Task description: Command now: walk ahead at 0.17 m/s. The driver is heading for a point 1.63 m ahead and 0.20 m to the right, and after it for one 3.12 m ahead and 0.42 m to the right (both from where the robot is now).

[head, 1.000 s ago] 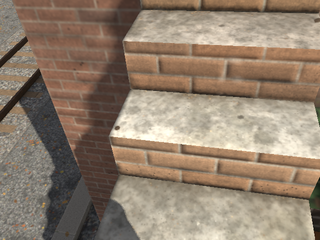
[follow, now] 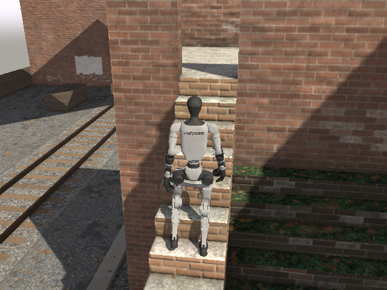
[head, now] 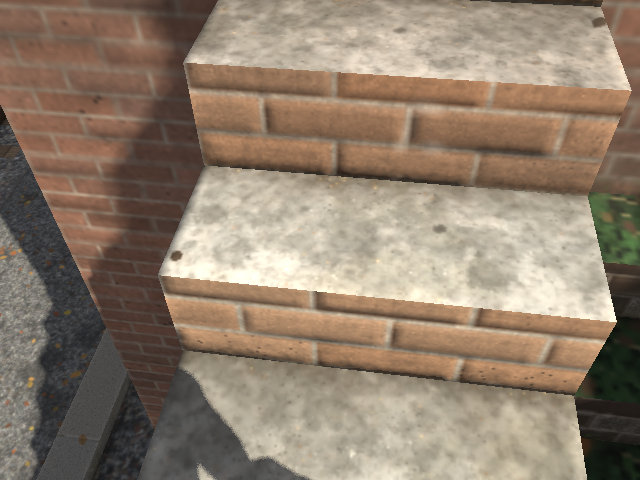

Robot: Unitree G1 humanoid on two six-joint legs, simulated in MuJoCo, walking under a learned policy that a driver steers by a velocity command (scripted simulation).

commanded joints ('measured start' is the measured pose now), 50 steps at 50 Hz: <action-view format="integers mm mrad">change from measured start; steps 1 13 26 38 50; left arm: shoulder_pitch -31 -194 -228 28 -45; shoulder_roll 96 80 39 -33 189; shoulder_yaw -2 16 -55 0 66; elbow -19 -71 -438 -141 -193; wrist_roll -15 -54 -53 13 -14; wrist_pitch -55 -122 -75 -129 -111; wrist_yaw -15 -76 -5 -33 14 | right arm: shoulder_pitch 35 281 374 69 -13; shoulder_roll -1 -133 -184 63 -2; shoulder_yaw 10 -24 -58 23 9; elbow -6 67 99 -238 -126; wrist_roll -10 -32 37 20 5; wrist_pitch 34 12 -42 -143 -54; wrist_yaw -31 -104 -60 88 -25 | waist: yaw -30 -61 44 -112 -67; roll -70 237 84 -36 -197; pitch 41 75 -101 40 -16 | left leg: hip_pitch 19 235 -120 -706 -58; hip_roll -18 366 215 -122 -30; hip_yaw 42 -584 -27 -187 104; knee -11 -760 -829 1236 108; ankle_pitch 13 -197 753 308 289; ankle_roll -36 396 262 199 71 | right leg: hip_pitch -60 -777 -258 -327 -274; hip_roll -268 -31 25 -264 -311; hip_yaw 160 71 -237 316 -42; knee -110 1245 943 -94 -222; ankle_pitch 1018 -275 -253 -190 379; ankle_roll -119 66 -45 -129 -149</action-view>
